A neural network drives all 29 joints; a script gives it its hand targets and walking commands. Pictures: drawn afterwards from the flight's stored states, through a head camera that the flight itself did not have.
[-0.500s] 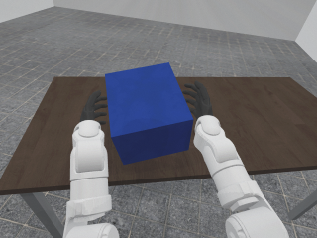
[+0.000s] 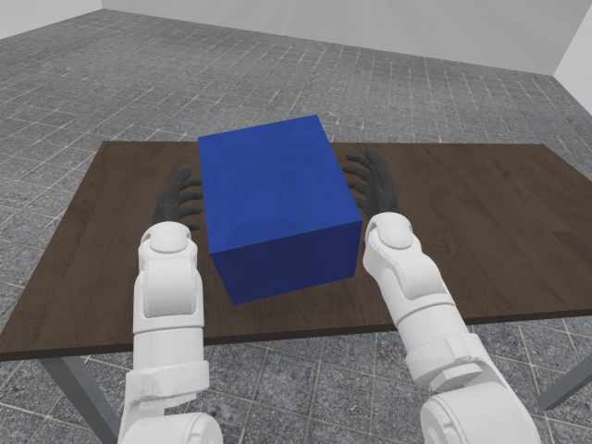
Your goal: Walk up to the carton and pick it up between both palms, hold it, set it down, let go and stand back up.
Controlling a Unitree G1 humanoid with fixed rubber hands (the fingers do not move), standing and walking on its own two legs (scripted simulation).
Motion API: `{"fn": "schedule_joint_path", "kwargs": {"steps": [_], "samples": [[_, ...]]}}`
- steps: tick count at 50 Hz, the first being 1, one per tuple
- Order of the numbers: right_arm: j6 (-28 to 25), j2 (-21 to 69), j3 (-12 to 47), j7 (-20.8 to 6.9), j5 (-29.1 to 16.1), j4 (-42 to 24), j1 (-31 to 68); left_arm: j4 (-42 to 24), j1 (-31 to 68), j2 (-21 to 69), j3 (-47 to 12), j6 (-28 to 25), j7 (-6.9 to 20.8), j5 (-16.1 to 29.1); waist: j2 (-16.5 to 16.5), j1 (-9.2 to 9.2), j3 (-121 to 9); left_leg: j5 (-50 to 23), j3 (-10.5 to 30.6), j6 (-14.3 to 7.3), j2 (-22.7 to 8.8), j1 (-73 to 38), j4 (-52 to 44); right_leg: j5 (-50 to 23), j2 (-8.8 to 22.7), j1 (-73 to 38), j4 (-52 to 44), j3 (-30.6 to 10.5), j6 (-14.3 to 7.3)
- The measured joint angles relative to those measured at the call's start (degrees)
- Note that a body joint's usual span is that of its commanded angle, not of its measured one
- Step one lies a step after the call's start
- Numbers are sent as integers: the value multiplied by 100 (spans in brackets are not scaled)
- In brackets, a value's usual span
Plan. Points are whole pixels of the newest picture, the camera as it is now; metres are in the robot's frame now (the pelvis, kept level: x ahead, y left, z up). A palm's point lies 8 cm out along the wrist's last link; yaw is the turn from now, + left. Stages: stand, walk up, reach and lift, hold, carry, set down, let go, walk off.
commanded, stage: hold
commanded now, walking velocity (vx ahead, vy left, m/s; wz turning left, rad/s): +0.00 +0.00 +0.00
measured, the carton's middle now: (276, 207) +0.43 +0.01 +0.14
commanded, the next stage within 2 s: none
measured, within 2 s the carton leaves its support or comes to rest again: neither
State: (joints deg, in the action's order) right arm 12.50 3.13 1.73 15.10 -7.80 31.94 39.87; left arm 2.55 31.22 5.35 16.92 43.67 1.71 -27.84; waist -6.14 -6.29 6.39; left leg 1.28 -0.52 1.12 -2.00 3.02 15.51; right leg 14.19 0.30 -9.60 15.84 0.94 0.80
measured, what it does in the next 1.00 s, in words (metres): stands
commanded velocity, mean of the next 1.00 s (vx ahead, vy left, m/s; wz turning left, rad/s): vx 0.00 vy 0.00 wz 0.00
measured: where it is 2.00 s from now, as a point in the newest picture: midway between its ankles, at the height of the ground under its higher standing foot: outside the picture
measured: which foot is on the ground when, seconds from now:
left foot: down 0.00-1.00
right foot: down 0.00-1.00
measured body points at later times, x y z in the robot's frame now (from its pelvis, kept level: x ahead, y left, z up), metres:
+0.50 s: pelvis +0.00 +0.00 +0.00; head -0.03 +0.04 +0.45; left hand +0.37 +0.15 +0.16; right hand +0.37 -0.12 +0.18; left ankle +0.10 +0.13 -0.74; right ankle -0.04 -0.12 -0.74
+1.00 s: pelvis +0.00 +0.00 +0.00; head -0.03 +0.04 +0.45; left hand +0.37 +0.15 +0.16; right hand +0.37 -0.12 +0.18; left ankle +0.10 +0.13 -0.74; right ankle -0.04 -0.12 -0.74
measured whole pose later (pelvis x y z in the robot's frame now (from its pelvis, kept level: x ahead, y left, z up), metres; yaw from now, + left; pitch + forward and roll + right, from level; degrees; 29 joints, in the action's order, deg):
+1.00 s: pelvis +0.00 +0.00 +0.00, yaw +0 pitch -11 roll +0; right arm 12.5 2.7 2.8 15.4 -8.6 29.9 37.8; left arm 0.2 29.4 5.8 16.0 44.2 1.5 -27.1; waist -6.1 -6.7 7.0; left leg 1.4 -0.4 1.3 -2.1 3.0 15.7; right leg 14.3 0.2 -9.8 15.9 1.2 0.7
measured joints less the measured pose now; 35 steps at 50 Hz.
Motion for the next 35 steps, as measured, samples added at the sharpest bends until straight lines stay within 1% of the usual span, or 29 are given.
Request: {"fn": "schedule_joint_path", "kwargs": {"steps": [6,15,28,35], "samples": [[-10,-3,67,11,-58,-46,-42,-134,-99,1,-29,38,-2,11,-26,-22,9,31,-12,5,5,-39,20,13,8,-49,-9,-8,1],[-21,-39,84,5,-91,-136,-163,-193,-151,26,-91,55,-18,51,21,-40,49,21,13,4,4,-22,31,7,2,-45,-6,17,1],[-2,1,-3,17,21,-3,-50,5,-6,25,-3,6,-16,22,27,-4,19,-12,-2,7,-11,-12,-20,14,-10,14,32,3,-11],[2,5,40,45,-21,-50,-29,-77,-41,-10,-22,10,17,6,0,-17,9,20,3,13,1,-50,-4,23,2,-52,-3,12,-9]]}}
